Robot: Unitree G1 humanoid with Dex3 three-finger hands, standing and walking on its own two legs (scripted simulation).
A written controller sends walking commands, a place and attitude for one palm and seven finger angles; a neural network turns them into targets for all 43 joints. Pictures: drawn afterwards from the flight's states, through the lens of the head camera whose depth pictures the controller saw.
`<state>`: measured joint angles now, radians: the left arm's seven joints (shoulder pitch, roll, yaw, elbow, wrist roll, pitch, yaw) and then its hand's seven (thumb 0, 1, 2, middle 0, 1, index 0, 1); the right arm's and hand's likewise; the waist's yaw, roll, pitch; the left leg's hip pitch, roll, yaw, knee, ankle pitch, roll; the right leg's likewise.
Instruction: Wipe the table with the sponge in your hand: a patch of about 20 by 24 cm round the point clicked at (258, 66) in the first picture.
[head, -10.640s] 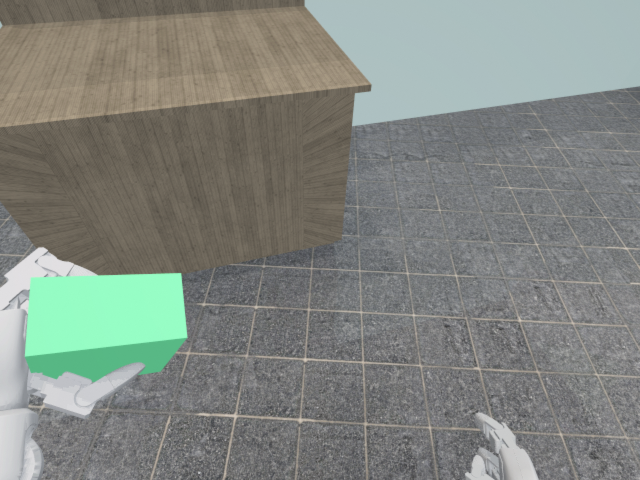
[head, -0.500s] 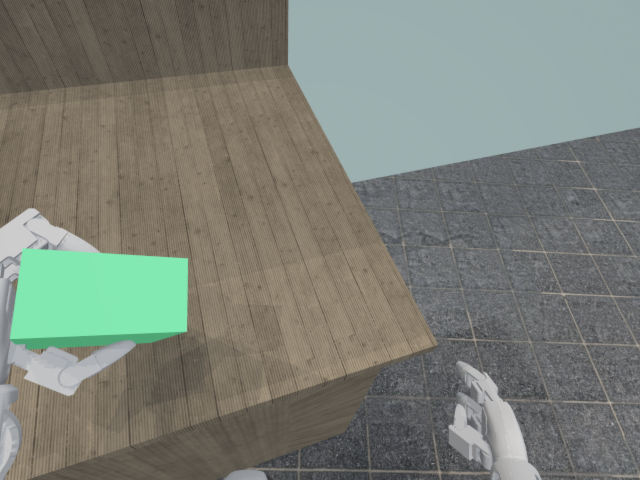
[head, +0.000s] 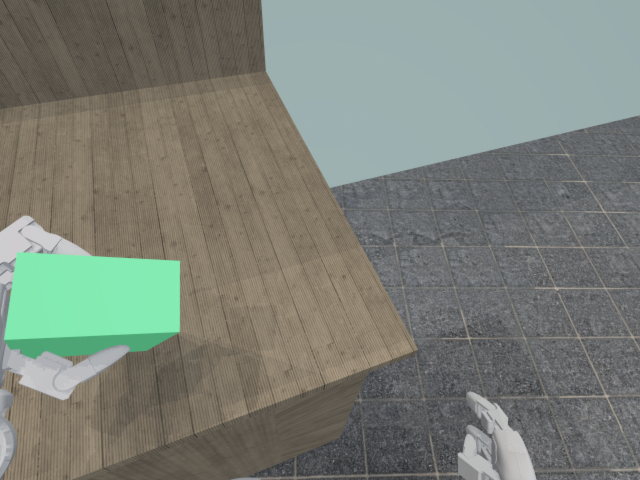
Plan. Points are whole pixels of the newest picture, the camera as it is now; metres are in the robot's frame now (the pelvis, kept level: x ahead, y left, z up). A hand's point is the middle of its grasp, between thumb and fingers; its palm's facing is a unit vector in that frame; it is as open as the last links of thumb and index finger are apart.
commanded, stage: shuffle to correct the standing spot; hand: left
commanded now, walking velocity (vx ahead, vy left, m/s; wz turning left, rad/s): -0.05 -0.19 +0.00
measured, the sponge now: (117, 311) +0.24 +0.21 +0.14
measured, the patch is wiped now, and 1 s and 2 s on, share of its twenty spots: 0.00 0.00 0.00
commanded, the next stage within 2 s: none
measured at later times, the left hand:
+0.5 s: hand (110, 312) +0.23 +0.21 +0.16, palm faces +0.27 -0.84 -0.47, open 10.4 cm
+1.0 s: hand (85, 335) +0.21 +0.22 +0.16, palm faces +0.31 -0.83 -0.47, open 10.4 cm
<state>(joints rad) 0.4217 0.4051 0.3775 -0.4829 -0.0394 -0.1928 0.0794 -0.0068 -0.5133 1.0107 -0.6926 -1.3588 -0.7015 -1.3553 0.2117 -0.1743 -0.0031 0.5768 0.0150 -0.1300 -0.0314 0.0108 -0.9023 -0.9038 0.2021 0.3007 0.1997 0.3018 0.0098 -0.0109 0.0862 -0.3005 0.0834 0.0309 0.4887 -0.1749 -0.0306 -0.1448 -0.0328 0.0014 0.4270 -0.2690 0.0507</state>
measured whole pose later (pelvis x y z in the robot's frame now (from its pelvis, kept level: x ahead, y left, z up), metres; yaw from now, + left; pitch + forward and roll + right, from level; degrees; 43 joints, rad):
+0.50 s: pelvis +0.00 -0.03 -0.01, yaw +0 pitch +0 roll -2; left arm 0.47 0.43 0.40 -0.57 -0.07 -0.17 0.05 -0.01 -0.51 1.01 -0.69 -1.36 -0.70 -1.36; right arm 0.20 -0.20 -0.04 0.54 0.02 -0.09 -0.03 0.01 -0.90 -0.90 0.20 0.30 0.20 0.30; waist 0.00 0.01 0.11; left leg -0.36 0.14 0.00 0.59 -0.23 -0.07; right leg -0.20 0.03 -0.02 0.53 -0.32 0.01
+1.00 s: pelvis -0.01 -0.02 -0.01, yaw +1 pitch +0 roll -4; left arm 0.48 0.43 0.41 -0.59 -0.07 -0.17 0.06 -0.01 -0.51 1.01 -0.69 -1.36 -0.70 -1.36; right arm 0.22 -0.16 -0.01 0.55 0.01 -0.11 -0.02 0.01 -0.90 -0.90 0.20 0.30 0.20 0.30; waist 0.01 0.02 0.12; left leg -0.41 0.14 -0.04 0.63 -0.22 -0.06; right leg -0.22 0.03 -0.04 0.53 -0.31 0.01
